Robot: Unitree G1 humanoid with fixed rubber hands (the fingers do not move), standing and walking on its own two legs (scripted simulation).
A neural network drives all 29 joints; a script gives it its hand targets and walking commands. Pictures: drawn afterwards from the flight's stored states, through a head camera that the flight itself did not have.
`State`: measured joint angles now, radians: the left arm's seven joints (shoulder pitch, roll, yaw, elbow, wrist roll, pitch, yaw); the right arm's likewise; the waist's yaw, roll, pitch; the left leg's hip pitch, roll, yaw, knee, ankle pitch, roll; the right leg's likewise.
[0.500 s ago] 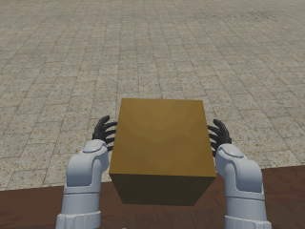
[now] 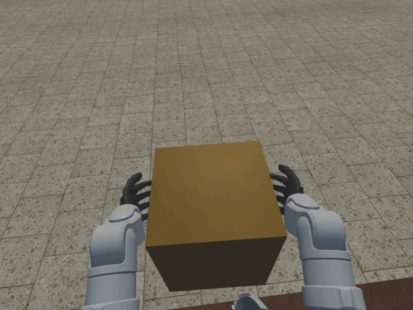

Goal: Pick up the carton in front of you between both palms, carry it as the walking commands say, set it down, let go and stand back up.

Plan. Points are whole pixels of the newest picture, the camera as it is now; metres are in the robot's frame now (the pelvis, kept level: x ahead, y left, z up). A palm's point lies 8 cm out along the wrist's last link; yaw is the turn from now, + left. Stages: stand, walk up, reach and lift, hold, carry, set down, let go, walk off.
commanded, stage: carry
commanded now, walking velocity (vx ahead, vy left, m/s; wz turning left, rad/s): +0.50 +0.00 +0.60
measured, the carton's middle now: (212, 219) +0.33 -0.03 +0.00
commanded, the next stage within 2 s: none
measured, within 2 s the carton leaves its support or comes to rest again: neither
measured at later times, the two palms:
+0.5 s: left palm (119, 148) +0.64 +0.22 -0.07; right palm (208, 126) +0.72 -0.07 -0.08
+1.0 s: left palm (125, 107) +1.01 +0.27 -0.17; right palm (190, 94) +1.08 -0.02 -0.17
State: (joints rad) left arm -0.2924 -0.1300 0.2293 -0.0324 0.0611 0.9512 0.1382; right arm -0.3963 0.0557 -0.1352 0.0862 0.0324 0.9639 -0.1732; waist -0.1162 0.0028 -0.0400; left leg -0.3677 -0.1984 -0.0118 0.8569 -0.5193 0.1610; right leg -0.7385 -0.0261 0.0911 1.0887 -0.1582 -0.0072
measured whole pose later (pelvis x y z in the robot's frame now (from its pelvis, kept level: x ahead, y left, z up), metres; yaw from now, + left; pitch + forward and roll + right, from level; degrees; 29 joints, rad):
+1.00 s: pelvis +0.74 +0.07 -0.23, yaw +14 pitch +6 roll +0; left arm -0.22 -0.14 0.19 -0.15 0.05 0.90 0.13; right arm -0.30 0.10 -0.15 -0.05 0.04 0.89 -0.16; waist -0.08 0.00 -0.02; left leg -0.20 -0.05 0.05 0.55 -0.45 0.07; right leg -0.71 -0.04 -0.06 0.69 -0.11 -0.04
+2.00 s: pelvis +1.33 +0.22 -0.22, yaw +15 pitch +3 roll +0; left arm 0.03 -0.13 0.05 -0.53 0.07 1.18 0.11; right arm 0.02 0.13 -0.03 -0.49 -0.06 1.18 -0.12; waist -0.02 0.00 -0.15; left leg 0.06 0.03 0.18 0.22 -0.34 0.00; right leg -0.54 -0.10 -0.17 0.52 -0.07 0.00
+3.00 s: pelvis +1.95 +0.39 -0.22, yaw +15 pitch +3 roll +0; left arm 0.04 -0.13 0.03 -0.59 0.07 1.18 0.11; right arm 0.03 0.13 -0.03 -0.56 -0.06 1.17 -0.11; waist -0.01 0.00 -0.11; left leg 0.09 0.04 0.20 0.22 -0.36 -0.02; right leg -0.55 -0.09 -0.19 0.52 -0.05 -0.01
